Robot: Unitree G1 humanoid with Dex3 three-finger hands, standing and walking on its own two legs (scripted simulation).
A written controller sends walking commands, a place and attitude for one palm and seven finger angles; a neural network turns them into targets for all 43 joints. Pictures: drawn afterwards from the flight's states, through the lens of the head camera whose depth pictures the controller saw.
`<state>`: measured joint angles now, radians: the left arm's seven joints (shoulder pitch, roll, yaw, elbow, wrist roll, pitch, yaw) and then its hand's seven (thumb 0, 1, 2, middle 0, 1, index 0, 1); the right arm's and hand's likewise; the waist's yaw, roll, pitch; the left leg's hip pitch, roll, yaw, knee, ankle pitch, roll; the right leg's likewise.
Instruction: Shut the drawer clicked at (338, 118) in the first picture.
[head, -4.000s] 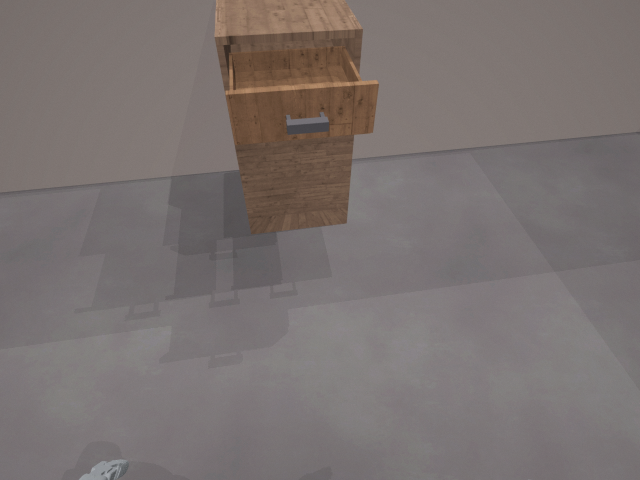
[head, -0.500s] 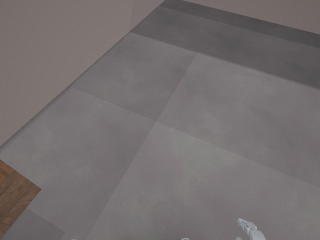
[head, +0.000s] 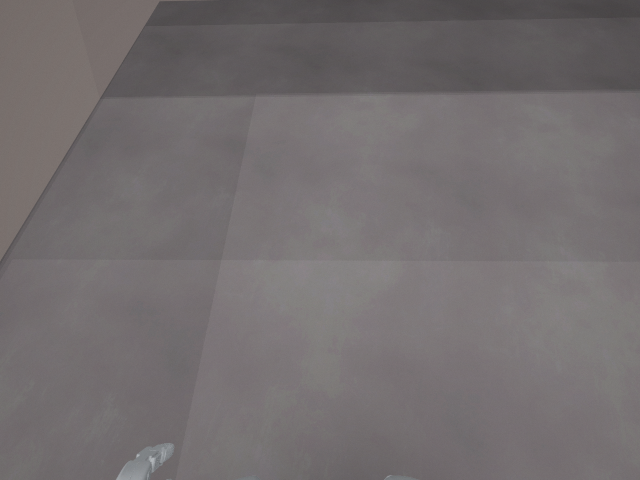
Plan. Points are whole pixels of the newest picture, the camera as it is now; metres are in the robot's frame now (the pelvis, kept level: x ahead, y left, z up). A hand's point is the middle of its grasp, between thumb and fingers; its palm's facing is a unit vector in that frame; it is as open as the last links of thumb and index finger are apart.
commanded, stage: walk to a spot facing it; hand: left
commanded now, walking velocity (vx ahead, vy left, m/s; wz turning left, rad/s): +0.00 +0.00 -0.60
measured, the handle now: out of the picture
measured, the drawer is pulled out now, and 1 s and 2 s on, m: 0.28 0.28 0.28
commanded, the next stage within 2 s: turn to face it in 1.30 s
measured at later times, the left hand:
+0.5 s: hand out of the picture +0.14 +0.23 -0.17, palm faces -0.21 -0.96 -0.19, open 7.3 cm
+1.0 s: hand (249, 427) +0.21 +0.12 -0.14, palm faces -0.59 -0.78 -0.23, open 7.3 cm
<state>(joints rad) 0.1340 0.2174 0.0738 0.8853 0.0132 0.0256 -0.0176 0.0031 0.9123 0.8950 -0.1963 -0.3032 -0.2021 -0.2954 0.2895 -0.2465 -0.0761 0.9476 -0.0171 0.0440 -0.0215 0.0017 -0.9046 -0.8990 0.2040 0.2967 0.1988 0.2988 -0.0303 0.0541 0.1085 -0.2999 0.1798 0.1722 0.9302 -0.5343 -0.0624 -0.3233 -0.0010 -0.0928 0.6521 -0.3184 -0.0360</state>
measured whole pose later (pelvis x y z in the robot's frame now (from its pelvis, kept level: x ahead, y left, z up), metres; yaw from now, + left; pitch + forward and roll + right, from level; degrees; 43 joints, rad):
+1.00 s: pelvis +0.00 +0.03 +0.01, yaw -37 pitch +0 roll +0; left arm 0.15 0.20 0.08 0.90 0.02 0.07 -0.03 0.00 0.91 0.90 -0.19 -0.30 -0.20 -0.30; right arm 0.33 -0.21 -0.07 0.98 -0.03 0.01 -0.01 0.00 -0.90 -0.90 0.21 0.30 0.20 0.30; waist -0.04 0.03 0.06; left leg -0.21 0.20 0.39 0.62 -0.37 -0.02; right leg -0.27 -0.03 -0.12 0.62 -0.40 0.02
